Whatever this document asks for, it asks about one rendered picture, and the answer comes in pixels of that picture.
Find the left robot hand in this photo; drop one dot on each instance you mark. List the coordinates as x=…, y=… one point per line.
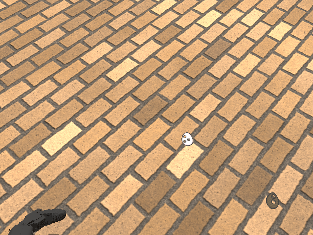
x=36, y=220

